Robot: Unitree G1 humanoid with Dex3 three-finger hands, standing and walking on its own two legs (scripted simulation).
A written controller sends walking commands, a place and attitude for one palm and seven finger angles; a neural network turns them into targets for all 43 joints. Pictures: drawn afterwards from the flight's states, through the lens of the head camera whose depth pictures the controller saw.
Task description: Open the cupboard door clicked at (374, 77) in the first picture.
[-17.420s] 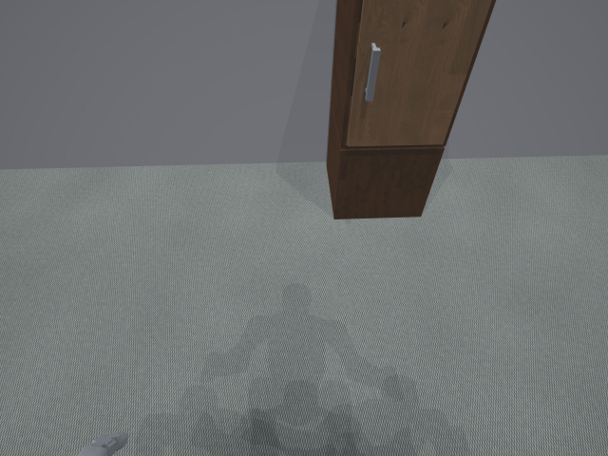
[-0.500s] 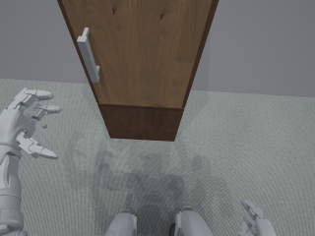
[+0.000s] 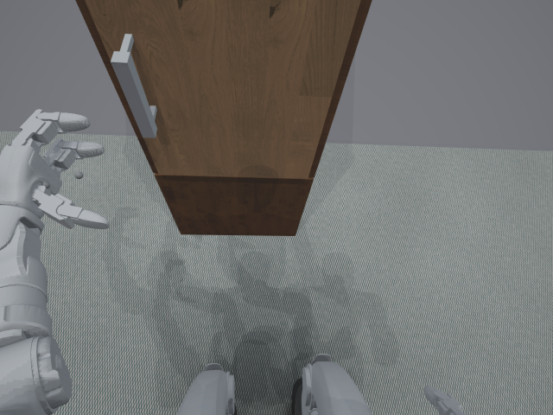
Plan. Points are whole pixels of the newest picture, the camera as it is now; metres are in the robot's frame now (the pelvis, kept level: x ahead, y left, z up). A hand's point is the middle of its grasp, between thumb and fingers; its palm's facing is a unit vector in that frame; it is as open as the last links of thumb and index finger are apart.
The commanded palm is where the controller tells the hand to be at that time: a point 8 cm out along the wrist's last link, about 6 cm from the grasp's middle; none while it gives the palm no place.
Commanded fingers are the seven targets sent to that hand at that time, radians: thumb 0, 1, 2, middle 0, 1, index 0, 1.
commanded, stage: move the hooked fingers beside the handle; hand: left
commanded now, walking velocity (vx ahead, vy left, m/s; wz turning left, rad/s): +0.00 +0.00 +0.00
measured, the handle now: (139, 90) +0.60 +0.22 +0.04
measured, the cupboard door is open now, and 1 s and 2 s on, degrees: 0 0 0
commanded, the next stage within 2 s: slide the fingers in behind the handle in 1.52 s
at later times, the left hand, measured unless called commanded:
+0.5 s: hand (92, 127) +0.51 +0.27 +0.05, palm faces +0.01 -1.00 -0.03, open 13.9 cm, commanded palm +0.50 +0.31 +0.04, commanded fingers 0.00 -0.50 0.30 -0.30 -1.20 -0.30 -1.20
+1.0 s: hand (100, 112) +0.54 +0.27 +0.04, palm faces +0.00 -1.00 -0.01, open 13.9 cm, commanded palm +0.53 +0.30 +0.04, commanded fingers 0.00 -0.50 0.30 -0.30 -1.20 -0.30 -1.20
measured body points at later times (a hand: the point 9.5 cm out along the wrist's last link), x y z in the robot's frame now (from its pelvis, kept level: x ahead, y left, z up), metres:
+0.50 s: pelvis -0.01 +0.00 -0.02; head +0.17 +0.03 +0.39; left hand +0.50 +0.32 +0.06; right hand +0.01 -0.28 -0.12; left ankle +0.00 +0.10 -0.65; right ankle +0.04 -0.13 -0.65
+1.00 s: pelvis +0.00 +0.01 -0.02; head +0.20 +0.04 +0.38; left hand +0.54 +0.33 +0.04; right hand -0.03 -0.25 -0.11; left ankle +0.00 +0.10 -0.65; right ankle +0.04 -0.13 -0.65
